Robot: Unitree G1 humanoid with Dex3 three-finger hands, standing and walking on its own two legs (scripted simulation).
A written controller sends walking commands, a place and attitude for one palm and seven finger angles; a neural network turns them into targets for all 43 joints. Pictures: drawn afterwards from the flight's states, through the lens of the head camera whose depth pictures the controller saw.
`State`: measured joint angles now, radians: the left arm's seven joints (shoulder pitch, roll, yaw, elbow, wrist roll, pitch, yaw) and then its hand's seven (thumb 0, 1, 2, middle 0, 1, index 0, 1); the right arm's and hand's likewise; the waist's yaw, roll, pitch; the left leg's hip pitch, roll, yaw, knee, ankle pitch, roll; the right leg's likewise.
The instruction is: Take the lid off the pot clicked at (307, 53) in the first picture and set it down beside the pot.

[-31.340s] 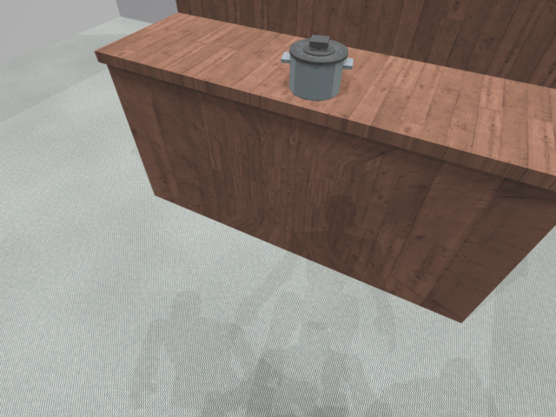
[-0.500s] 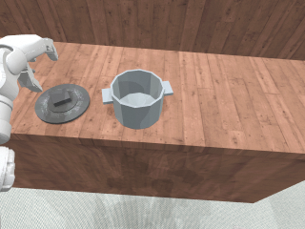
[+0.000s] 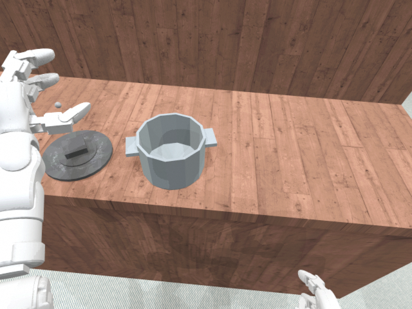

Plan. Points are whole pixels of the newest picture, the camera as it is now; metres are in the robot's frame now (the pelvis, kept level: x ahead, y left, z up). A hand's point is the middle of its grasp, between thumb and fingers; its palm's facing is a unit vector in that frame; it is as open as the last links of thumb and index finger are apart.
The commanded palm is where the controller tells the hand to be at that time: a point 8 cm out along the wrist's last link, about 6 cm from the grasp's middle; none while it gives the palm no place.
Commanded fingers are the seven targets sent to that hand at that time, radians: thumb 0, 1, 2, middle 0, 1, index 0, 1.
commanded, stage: draw the hand back to the body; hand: left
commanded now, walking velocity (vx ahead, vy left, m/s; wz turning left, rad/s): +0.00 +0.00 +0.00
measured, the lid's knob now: (74, 146) +0.47 +0.35 +0.01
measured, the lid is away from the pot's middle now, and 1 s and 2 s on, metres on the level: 0.24 0.24 0.24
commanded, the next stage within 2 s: step back with the hand held close in 1.44 s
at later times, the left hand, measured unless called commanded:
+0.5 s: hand (51, 147) +0.29 +0.24 +0.21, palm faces +0.52 -0.82 -0.23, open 8.4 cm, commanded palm +0.23 +0.27 +0.20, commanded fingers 0.00 0.83 0.88 -0.21 -0.34 -0.21 -0.34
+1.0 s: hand (31, 198) +0.22 +0.24 +0.20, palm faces +0.46 -0.84 -0.27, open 7.5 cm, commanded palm +0.15 +0.27 +0.20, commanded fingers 0.00 0.90 0.90 -0.20 -0.30 -0.20 -0.30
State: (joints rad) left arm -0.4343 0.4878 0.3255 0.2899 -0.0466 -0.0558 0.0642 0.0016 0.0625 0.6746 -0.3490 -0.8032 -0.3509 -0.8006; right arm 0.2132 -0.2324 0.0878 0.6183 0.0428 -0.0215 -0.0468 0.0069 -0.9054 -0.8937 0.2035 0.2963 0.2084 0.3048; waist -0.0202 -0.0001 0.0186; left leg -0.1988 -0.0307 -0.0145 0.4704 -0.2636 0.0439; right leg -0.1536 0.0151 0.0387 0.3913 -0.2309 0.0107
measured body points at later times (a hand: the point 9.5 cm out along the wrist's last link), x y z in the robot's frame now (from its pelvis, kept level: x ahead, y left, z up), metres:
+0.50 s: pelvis +0.00 -0.05 +0.00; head -0.01 -0.07 +0.45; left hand +0.26 +0.29 +0.22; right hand +0.19 -0.29 -0.09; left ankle -0.01 +0.09 -0.74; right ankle -0.01 -0.14 -0.74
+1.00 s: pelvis -0.01 -0.02 +0.00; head -0.03 -0.04 +0.45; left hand +0.18 +0.28 +0.21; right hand +0.18 -0.24 -0.08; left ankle -0.01 +0.09 -0.74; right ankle -0.01 -0.14 -0.74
